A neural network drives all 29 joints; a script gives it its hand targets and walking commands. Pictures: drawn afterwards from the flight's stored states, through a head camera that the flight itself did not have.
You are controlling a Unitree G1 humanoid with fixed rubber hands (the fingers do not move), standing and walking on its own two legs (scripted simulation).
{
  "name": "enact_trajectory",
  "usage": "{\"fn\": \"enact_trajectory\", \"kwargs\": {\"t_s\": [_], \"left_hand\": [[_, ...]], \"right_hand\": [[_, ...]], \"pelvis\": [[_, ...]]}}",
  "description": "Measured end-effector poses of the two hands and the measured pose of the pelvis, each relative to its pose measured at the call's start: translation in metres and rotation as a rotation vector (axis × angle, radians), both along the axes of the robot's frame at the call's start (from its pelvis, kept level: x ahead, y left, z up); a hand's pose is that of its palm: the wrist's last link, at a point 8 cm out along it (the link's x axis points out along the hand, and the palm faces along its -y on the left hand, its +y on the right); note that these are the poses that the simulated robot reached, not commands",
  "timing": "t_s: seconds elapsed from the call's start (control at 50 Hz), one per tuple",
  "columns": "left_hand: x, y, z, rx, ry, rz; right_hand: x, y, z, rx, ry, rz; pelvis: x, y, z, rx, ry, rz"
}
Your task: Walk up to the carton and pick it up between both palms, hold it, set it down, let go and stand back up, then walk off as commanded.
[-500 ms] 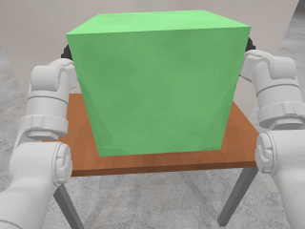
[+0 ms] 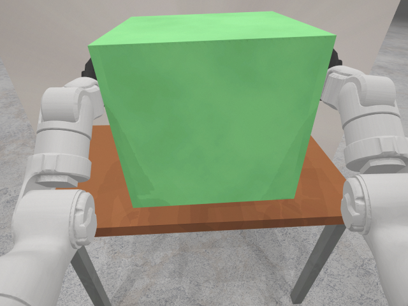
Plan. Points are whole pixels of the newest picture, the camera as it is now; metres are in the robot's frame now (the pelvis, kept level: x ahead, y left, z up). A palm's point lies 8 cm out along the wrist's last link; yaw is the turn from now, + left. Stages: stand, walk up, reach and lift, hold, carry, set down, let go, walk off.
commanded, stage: set down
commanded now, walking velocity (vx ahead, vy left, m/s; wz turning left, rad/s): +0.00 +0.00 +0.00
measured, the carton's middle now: (207, 102) +0.44 +0.00 +0.25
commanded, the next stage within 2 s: none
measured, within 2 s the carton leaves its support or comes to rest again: neither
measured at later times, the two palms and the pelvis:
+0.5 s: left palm (98, 105) +0.42 +0.23 +0.25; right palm (293, 94) +0.44 -0.18 +0.27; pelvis +0.01 -0.01 +0.00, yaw +0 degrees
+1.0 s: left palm (99, 107) +0.43 +0.23 +0.24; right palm (290, 100) +0.45 -0.18 +0.25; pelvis +0.02 -0.01 +0.00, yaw +0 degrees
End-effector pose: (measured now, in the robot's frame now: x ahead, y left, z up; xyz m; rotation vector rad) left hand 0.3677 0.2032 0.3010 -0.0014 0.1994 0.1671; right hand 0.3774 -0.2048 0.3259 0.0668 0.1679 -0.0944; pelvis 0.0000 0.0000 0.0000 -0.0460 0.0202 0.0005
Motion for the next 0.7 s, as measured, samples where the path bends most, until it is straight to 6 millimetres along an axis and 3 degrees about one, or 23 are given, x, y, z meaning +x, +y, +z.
{"fn": "enact_trajectory", "kwargs": {"t_s": [0.18, 0.4, 0.52, 0.7], "left_hand": [[0.01, 0.015, -0.007, -0.007, -0.068, 0.009], [0.044, 0.023, -0.055, -0.038, -0.024, 0.03], [0.056, 0.024, -0.053, -0.039, -0.035, 0.039], [0.062, 0.023, -0.05, -0.029, -0.043, 0.039]], "right_hand": [[0.015, 0.015, 0.005, -0.102, -0.077, 0.027], [0.056, 0.025, -0.04, -0.158, -0.036, 0.05], [0.067, 0.024, -0.059, -0.101, -0.042, 0.047], [0.072, 0.022, -0.066, -0.072, -0.051, 0.042]], "pelvis": [[-0.001, -0.001, 0.0, 0.002, -0.003, 0.0], [0.004, -0.007, 0.001, 0.009, 0.006, 0.0], [0.015, -0.008, 0.002, 0.01, 0.026, -0.001], [0.02, -0.007, 0.003, 0.01, 0.034, -0.001]]}}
